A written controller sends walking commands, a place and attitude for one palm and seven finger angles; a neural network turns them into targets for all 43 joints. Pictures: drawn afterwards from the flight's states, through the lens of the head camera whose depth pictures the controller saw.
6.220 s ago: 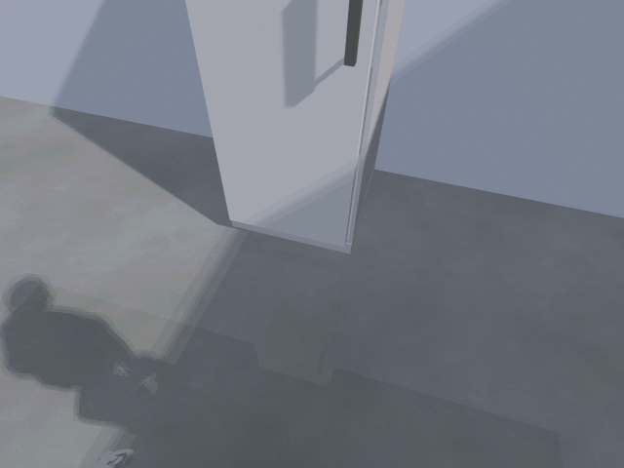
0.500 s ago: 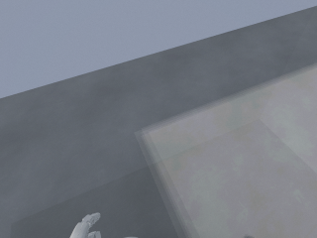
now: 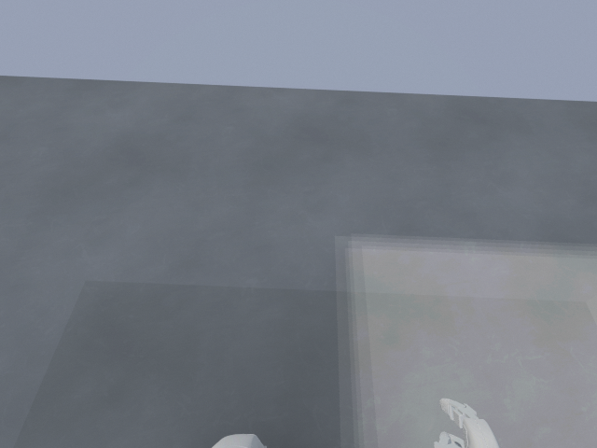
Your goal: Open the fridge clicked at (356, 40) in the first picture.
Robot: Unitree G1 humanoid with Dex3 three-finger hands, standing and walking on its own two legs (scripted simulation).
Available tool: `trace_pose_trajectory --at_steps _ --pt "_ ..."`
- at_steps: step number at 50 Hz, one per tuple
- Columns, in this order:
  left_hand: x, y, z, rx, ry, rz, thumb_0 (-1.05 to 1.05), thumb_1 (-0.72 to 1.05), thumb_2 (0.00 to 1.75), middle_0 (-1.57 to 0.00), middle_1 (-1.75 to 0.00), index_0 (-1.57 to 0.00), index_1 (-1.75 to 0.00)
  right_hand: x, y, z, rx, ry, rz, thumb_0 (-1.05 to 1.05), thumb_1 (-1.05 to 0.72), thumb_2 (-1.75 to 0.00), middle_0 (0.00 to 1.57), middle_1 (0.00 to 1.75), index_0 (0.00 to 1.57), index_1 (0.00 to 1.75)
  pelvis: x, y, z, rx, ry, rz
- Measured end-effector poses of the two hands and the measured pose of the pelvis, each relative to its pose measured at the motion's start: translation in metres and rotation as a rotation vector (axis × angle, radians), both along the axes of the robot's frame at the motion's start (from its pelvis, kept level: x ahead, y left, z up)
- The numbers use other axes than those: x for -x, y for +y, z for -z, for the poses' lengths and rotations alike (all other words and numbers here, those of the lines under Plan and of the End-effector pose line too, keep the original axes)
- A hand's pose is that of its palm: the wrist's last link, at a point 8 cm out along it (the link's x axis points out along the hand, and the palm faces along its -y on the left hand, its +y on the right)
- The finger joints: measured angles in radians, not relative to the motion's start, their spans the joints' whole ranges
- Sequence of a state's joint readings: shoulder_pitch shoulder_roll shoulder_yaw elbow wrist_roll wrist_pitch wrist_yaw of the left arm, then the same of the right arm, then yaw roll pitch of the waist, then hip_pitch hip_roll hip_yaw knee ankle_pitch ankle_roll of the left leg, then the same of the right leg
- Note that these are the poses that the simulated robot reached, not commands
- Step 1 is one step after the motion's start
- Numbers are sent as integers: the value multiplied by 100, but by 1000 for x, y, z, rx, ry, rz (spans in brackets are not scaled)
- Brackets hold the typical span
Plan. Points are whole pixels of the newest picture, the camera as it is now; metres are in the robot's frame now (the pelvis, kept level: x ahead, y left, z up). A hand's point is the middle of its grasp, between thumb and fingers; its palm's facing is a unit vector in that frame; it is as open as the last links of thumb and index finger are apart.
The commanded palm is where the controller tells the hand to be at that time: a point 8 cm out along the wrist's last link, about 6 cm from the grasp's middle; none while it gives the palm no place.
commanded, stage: turn to face it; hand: right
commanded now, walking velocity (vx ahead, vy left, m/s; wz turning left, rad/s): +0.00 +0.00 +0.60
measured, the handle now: out of the picture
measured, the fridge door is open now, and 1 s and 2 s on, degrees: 0 0 0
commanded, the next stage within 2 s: none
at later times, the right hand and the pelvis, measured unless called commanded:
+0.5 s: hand out of the picture +0.08 -0.22 -0.17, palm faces +0.15 +0.97 -0.18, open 7.3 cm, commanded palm none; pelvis +0.03 -0.03 +0.01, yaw -6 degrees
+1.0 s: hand out of the picture +0.03 -0.18 -0.12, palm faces +0.39 +0.87 -0.30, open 7.4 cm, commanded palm none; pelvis +0.00 +0.04 +0.02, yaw -23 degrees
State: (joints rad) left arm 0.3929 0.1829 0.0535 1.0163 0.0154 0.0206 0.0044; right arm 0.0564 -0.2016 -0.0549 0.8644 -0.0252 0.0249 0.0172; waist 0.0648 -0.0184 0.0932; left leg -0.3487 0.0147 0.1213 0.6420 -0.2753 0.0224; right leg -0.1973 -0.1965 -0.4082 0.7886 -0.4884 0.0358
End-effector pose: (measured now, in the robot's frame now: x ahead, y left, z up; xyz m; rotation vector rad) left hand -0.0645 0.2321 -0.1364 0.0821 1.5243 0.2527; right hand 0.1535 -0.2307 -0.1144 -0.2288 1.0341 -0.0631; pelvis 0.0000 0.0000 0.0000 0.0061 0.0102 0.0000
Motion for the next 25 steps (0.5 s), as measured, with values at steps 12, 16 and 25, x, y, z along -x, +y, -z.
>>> trace_pose_trajectory --at_steps 12,16,25 --pt "-105 9 -11 -18 -242 14 0 91 90 -20 -30 -19 -30 19 14 -9 12 92 5 1 -91 -90 20 30 20 30 -23 3 -18 -6 -18 -46" --pt "-127 -4 -13 -16 -245 79 0 91 90 -20 -30 -19 -30 32 4 1 -26 94 77 1 -91 -90 21 30 20 30 -31 -7 -15 -23 -28 1" --pt "-157 -34 -27 -47 -242 222 0 92 90 -20 -30 -20 -30 90 -41 23 -50 215 252 1 -91 -90 20 30 20 30 -31 -31 -13 -29 -15 96"
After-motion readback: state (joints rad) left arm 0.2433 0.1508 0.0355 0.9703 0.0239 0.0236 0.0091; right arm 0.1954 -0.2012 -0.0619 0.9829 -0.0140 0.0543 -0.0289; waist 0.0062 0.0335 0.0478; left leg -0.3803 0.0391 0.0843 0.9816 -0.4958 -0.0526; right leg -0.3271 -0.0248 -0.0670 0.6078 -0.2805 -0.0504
